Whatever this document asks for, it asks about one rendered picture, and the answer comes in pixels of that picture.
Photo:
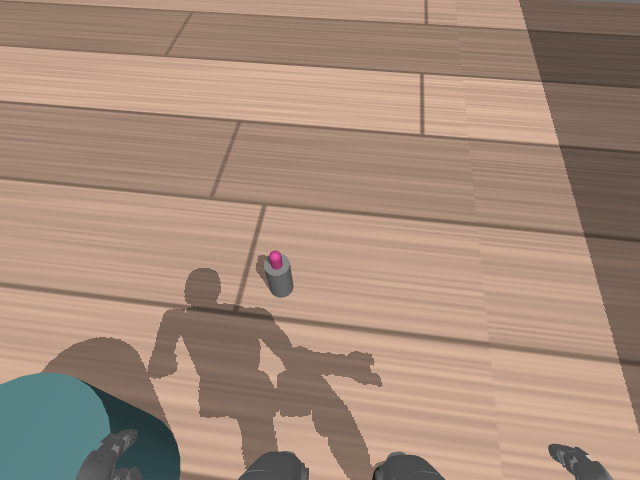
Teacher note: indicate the left robot hand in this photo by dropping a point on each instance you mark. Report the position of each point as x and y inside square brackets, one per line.
[100, 464]

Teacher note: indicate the right robot hand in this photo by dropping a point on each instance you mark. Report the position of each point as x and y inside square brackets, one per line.
[578, 463]

